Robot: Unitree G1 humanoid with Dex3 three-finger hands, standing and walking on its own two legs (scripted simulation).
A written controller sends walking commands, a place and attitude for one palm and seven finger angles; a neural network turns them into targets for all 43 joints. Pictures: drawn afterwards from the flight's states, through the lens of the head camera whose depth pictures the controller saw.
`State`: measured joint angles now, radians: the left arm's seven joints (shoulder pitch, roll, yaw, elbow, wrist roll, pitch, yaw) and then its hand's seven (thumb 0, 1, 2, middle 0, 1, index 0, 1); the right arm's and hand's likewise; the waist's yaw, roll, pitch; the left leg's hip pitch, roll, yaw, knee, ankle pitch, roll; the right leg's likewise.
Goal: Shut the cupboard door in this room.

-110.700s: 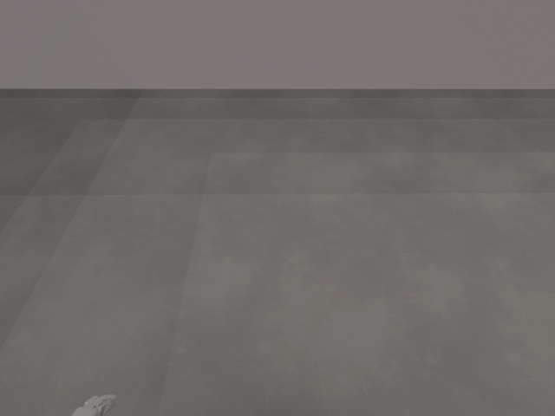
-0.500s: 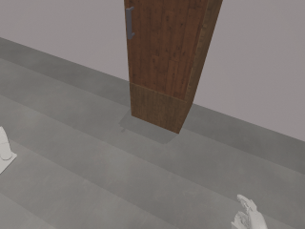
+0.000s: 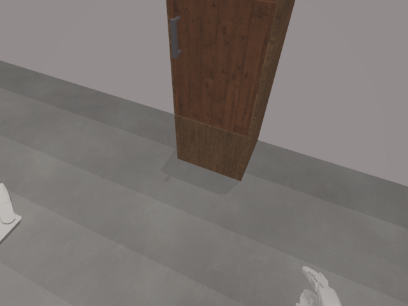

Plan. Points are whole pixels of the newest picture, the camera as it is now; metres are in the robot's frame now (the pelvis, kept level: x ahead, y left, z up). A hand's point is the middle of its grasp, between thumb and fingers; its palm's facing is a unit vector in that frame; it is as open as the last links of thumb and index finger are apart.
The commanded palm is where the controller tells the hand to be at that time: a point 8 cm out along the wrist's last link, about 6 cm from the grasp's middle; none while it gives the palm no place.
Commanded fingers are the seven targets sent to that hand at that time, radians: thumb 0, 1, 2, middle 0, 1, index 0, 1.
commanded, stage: stop stepping back and stand still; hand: left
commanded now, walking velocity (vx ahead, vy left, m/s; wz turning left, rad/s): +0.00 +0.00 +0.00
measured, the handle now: (176, 37) +1.06 +0.17 +0.06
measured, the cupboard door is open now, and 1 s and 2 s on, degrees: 0 0 0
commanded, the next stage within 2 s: let the arm hang, fingers relaxed in 0.38 s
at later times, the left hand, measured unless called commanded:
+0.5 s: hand (20, 240) +0.18 +0.27 +0.14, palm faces +0.42 -0.79 -0.46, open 7.4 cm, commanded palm none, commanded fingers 0.00 0.90 0.90 -0.20 -0.30 -0.20 -0.30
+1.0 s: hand out of the picture -0.06 +0.19 -0.17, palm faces +0.03 -0.97 -0.23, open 7.2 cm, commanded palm none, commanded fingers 0.00 0.90 0.90 -0.20 -0.30 -0.20 -0.30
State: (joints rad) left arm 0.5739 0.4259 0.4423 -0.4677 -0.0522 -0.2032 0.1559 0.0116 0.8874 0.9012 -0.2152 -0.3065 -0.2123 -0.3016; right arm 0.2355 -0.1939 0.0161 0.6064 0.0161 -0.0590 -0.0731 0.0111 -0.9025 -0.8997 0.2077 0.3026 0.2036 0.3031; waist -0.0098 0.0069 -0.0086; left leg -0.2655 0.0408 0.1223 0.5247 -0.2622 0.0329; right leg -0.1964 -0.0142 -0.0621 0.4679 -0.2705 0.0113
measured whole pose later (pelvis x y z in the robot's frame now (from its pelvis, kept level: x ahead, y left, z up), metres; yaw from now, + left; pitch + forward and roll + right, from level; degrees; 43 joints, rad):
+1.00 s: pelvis -0.04 -0.01 +0.00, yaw +2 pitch -2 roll -1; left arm 0.33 0.23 0.01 1.05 0.02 0.02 0.01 0.00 0.95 0.90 -0.21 -0.30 -0.20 -0.30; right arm 0.29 -0.22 -0.01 1.04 -0.02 0.04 -0.01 0.01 -0.91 -0.90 0.20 0.30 0.20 0.30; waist 0.00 0.00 0.06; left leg -0.27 0.03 0.09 0.47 -0.18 0.03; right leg -0.20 -0.02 -0.09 0.45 -0.22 -0.01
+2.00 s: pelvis +0.00 -0.02 +0.01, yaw +1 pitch -2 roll +0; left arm 0.19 0.27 0.01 1.15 0.02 -0.01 0.00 0.00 0.91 0.90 -0.20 -0.30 -0.20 -0.30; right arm 0.16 -0.28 -0.01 1.12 -0.01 0.00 -0.01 0.00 -0.91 -0.90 0.21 0.30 0.20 0.30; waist 0.00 0.02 0.04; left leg -0.15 0.02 0.10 0.34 -0.16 0.02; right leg -0.09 -0.02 -0.09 0.33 -0.21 -0.01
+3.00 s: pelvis +0.03 -0.04 +0.01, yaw +2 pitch -2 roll +0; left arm 0.17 0.27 0.01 1.14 0.01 -0.02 0.01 0.00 0.91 0.90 -0.20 -0.30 -0.20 -0.30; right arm 0.16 -0.28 -0.01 1.13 -0.01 0.00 -0.02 0.00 -0.91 -0.90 0.21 0.30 0.20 0.30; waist -0.01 0.01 0.04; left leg -0.10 0.05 0.09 0.32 -0.18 -0.02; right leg -0.03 0.02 -0.10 0.30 -0.23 -0.04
